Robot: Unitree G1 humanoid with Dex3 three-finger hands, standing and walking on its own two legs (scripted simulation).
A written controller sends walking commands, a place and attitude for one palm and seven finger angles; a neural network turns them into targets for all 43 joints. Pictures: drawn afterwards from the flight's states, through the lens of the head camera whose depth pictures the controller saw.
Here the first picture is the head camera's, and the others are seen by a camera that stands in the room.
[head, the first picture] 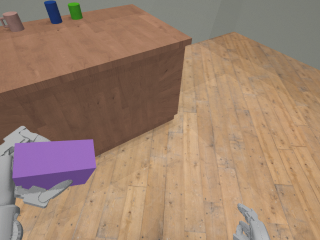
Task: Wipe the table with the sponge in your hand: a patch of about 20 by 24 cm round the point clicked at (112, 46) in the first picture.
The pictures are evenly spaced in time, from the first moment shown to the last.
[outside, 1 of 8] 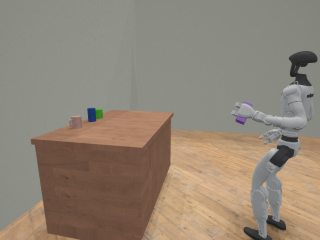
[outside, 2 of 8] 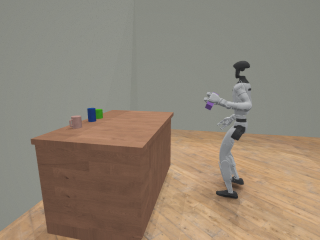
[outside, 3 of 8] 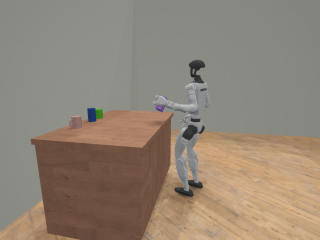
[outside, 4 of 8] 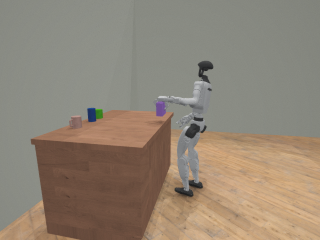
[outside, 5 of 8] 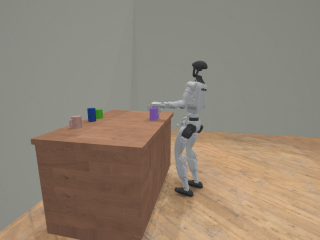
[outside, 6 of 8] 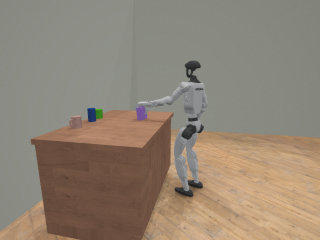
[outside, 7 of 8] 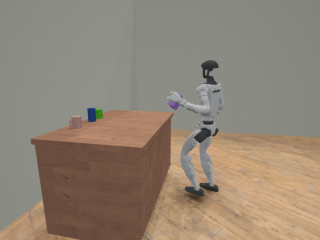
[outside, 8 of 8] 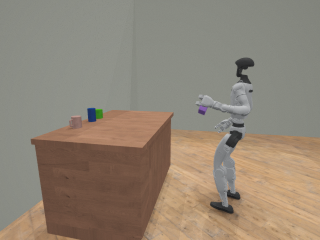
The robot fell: no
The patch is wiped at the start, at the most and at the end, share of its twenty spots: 0.00 1.00 1.00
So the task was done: yes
